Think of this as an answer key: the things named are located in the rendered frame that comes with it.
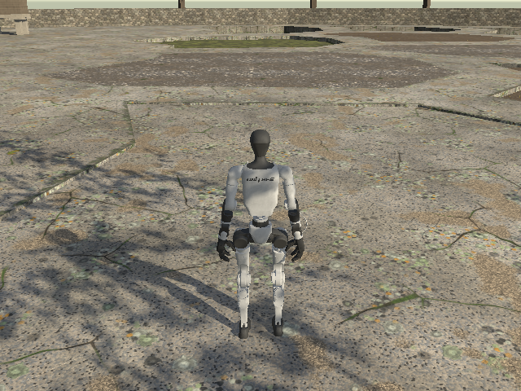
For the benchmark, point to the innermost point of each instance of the robot right forearm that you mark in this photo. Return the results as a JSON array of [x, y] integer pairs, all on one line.
[[294, 216]]

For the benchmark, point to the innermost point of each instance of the robot right upper arm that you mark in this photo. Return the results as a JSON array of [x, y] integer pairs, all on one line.
[[285, 172]]

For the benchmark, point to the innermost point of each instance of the robot left upper arm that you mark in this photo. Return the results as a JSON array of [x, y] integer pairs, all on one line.
[[234, 173]]

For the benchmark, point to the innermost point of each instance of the left robot hand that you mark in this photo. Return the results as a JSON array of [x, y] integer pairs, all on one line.
[[221, 249]]

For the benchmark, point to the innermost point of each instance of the robot right thigh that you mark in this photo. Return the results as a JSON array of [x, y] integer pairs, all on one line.
[[279, 243]]

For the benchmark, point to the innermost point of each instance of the right robot hand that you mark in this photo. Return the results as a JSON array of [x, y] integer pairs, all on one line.
[[299, 248]]

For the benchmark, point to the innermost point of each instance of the robot left forearm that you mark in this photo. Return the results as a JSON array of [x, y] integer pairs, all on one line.
[[226, 216]]

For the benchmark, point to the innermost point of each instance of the right robot shin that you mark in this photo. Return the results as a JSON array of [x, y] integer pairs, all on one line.
[[278, 298]]

